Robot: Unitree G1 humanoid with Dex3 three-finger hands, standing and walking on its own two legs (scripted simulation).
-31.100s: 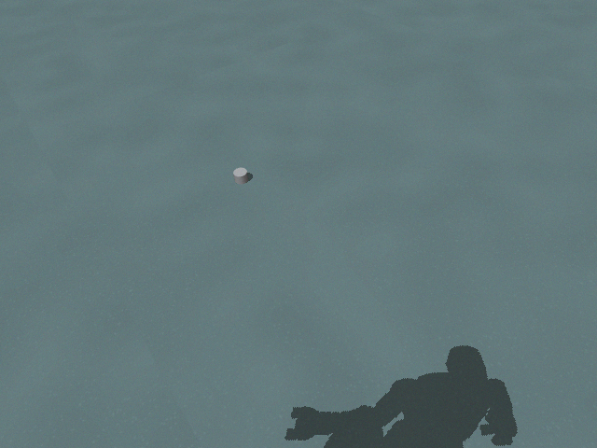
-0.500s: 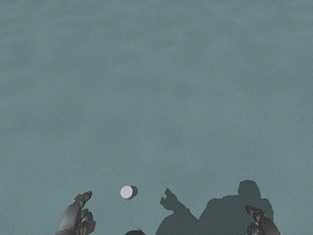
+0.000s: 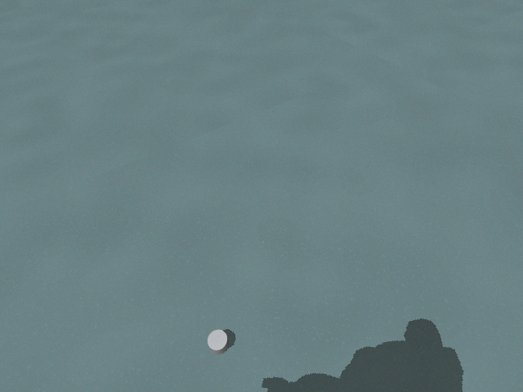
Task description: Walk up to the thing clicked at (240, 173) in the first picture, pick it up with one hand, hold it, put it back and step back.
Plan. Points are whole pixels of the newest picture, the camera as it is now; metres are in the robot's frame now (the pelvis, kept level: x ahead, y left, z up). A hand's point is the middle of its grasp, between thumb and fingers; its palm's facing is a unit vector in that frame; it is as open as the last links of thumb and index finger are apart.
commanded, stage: stand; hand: left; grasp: from above
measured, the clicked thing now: (218, 342) +0.42 +0.23 -0.75
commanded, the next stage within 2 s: step back in 1.90 s
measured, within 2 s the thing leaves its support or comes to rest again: neither
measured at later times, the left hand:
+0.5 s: hand out of the picture +0.05 +0.22 -0.15, palm faces +0.01 -0.95 -0.32, open 7.4 cm
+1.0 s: hand out of the picture +0.08 +0.22 -0.15, palm faces +0.01 -0.95 -0.32, open 7.4 cm
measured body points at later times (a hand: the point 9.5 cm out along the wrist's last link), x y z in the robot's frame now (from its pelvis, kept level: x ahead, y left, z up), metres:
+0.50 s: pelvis -0.01 -0.02 +0.01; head +0.00 -0.02 +0.46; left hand +0.05 +0.27 -0.13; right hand +0.05 -0.31 -0.13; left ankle +0.01 +0.11 -0.74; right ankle -0.01 -0.16 -0.74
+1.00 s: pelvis +0.01 -0.02 +0.01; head +0.01 -0.03 +0.46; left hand +0.08 +0.26 -0.13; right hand +0.08 -0.31 -0.13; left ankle +0.01 +0.11 -0.74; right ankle -0.01 -0.16 -0.74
